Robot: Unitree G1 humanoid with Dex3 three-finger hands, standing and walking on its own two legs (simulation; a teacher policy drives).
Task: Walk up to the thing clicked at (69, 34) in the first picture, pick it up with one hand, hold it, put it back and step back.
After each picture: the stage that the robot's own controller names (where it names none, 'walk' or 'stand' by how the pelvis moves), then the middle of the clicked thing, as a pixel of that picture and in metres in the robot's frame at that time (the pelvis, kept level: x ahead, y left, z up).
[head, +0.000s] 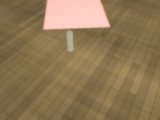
stand; (70, 41) +1.40 +0.10 -0.65
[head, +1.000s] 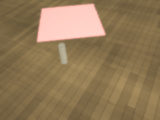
walk; (63, 54) +1.26 +0.26 -0.65
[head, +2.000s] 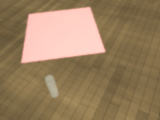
walk; (52, 86) +0.75 +0.30 -0.65
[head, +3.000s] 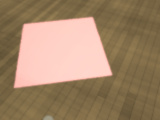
stand; out of the picture +0.40 +0.24 -0.64
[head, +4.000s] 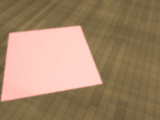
stand; out of the picture +0.35 +0.22 -0.65
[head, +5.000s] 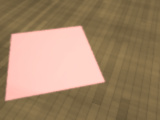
stand; out of the picture +0.37 +0.21 -0.65
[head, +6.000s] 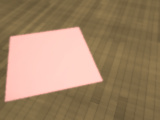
stand; out of the picture +0.40 +0.23 -0.66
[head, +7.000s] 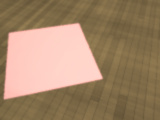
stand; out of the picture +0.38 +0.23 -0.66
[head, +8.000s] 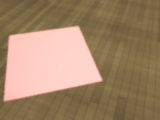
stand; out of the picture +0.39 +0.23 -0.66
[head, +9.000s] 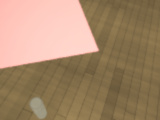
go down; (39, 108) +0.41 +0.23 -0.56
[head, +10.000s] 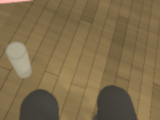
go down; (21, 62) +0.47 +0.23 -0.26
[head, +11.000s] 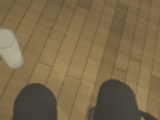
close in; (10, 51) +0.47 +0.24 -0.23
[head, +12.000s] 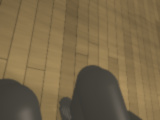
close; out of the picture +0.45 +0.28 -0.16
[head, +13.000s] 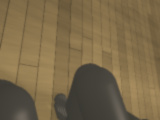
close; out of the picture +0.44 +0.29 -0.16
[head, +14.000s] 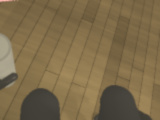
lift; (0, 66) +0.37 +0.25 -0.04
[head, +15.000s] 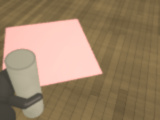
hold; (28, 88) +0.32 +0.17 +0.08
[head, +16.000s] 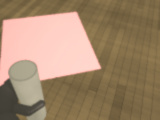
hold; (31, 96) +0.31 +0.16 +0.02
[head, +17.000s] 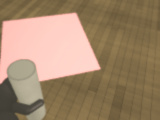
hold; (30, 95) +0.31 +0.17 +0.03
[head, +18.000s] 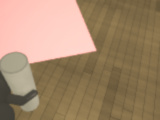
crouch; (23, 86) +0.35 +0.18 -0.01
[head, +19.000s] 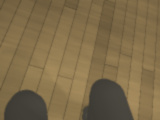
lower; out of the picture +0.50 +0.25 -0.03
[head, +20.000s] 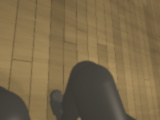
lower; out of the picture +0.47 +0.29 -0.16
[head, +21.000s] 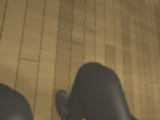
lower; out of the picture +0.45 +0.30 -0.17
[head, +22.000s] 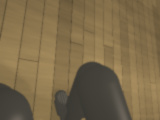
lower; out of the picture +0.45 +0.29 -0.17
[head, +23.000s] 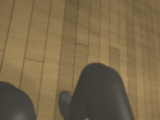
lower; out of the picture +0.42 +0.28 -0.18
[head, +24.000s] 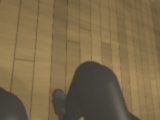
open; out of the picture +0.46 +0.28 -0.17
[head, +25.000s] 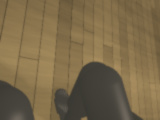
rise; out of the picture +0.44 +0.28 -0.17
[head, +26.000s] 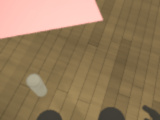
walk; (38, 86) +0.44 +0.22 -0.43
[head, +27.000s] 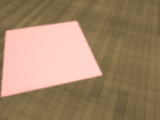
stand; out of the picture +0.39 +0.21 -0.60
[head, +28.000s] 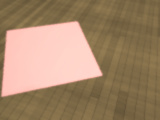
stand; out of the picture +0.39 +0.21 -0.60
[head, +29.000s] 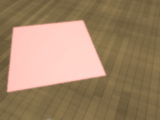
stand; out of the picture +0.40 +0.20 -0.63
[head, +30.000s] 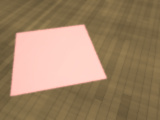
stand; out of the picture +0.41 +0.21 -0.66
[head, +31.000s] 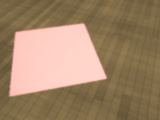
stand; out of the picture +0.39 +0.21 -0.66
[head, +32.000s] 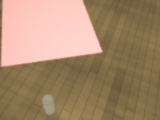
walk; (48, 105) +0.44 +0.16 -0.63
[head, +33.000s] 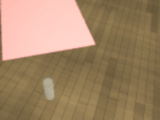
walk; (49, 89) +0.60 +0.19 -0.64
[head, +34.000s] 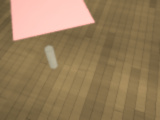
walk; (51, 57) +0.91 +0.29 -0.62
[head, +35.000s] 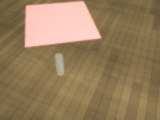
stand; (59, 65) +1.00 +0.19 -0.64
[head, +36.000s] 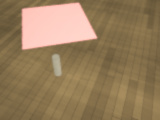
stand; (56, 65) +1.03 +0.21 -0.66
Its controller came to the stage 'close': yes
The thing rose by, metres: 0.69
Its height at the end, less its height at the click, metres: +0.00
